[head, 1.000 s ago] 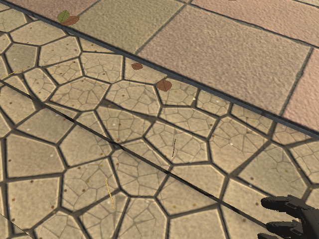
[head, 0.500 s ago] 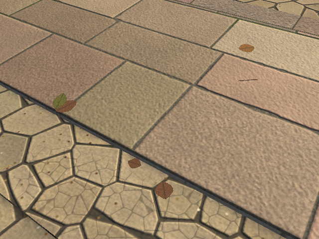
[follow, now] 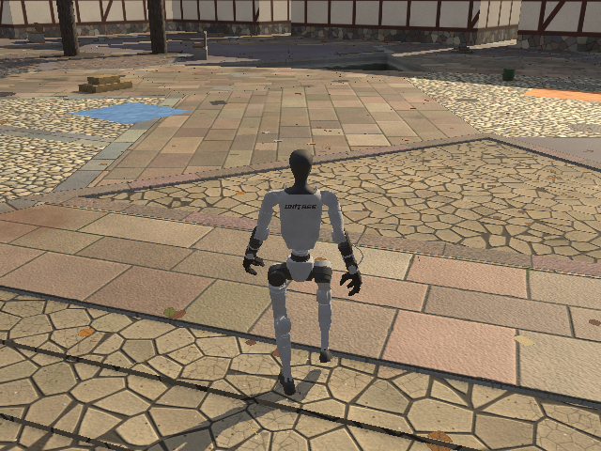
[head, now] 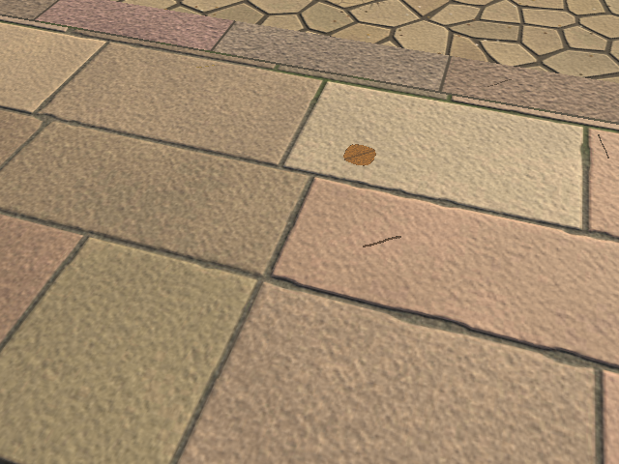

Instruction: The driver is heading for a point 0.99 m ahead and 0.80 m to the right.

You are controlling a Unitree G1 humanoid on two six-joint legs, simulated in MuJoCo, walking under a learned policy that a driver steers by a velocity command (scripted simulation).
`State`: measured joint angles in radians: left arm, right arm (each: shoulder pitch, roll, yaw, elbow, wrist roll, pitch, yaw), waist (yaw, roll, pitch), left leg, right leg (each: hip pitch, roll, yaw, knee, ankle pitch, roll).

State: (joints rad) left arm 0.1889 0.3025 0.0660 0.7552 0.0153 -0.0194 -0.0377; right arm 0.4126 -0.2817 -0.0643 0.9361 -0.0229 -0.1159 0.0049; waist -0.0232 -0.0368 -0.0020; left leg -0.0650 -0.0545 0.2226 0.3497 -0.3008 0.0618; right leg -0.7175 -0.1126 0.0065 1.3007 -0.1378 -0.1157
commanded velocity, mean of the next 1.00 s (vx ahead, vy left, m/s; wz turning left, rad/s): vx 1.00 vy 0.00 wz -0.94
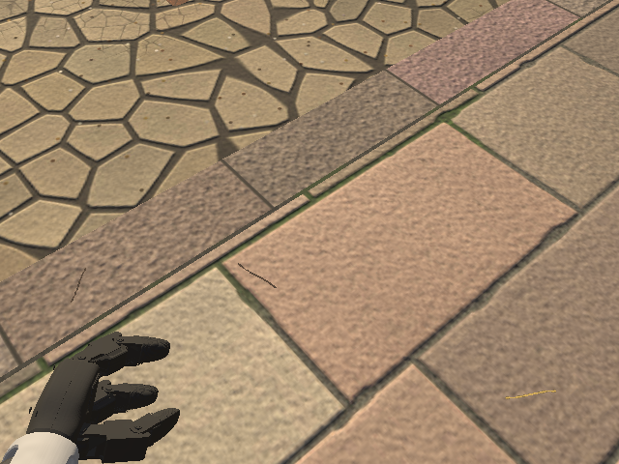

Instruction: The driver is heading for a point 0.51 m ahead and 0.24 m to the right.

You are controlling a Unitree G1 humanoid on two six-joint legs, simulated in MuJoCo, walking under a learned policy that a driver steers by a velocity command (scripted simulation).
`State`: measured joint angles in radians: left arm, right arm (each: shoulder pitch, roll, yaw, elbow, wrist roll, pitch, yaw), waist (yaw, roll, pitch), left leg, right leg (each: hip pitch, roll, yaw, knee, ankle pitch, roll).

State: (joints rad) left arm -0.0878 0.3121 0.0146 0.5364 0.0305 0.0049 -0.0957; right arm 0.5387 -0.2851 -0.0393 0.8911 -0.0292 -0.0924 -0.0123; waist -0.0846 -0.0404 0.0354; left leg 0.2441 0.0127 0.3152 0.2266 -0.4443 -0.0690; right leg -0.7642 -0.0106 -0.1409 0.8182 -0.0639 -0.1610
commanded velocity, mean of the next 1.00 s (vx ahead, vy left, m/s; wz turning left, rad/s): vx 0.67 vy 0.00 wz -0.51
